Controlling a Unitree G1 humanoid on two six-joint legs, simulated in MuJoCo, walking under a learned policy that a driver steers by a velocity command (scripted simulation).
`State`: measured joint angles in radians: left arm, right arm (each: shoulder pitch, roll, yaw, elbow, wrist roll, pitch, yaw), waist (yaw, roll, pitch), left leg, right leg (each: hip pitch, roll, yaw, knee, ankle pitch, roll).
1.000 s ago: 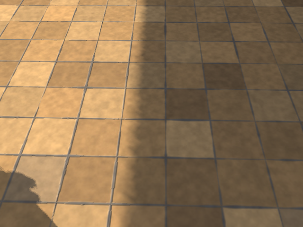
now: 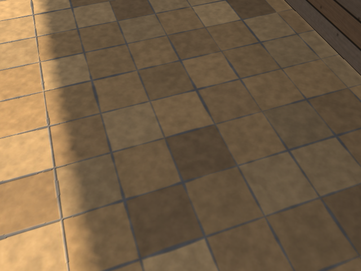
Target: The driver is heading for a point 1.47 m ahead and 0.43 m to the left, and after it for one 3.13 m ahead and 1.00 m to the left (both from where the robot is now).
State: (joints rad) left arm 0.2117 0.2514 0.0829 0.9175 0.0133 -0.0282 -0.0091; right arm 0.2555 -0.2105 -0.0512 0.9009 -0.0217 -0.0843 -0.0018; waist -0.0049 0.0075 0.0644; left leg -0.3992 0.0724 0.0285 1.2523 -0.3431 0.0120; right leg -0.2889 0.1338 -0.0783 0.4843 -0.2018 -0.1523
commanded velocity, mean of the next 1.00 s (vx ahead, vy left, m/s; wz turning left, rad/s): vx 0.15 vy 0.00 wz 0.30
